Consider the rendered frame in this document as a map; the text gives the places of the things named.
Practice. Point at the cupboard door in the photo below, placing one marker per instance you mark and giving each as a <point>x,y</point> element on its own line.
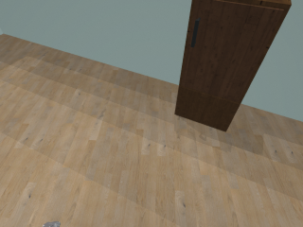
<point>231,38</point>

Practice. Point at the handle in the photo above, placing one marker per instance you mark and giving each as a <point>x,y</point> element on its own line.
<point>195,30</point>

